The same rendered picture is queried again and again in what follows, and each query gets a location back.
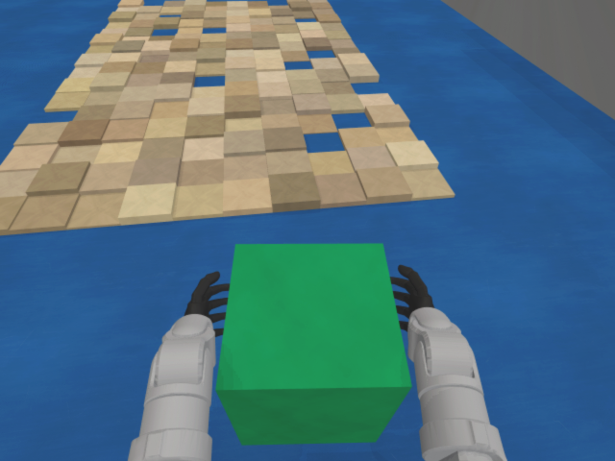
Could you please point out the right robot hand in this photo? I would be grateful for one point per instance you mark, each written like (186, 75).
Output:
(418, 296)

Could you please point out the left robot hand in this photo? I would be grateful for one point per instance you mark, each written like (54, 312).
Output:
(200, 303)

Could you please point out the carton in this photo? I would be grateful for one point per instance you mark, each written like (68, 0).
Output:
(312, 350)

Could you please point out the left robot forearm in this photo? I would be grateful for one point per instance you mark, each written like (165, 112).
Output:
(175, 421)

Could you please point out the right robot forearm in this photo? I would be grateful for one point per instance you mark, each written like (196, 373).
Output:
(456, 426)

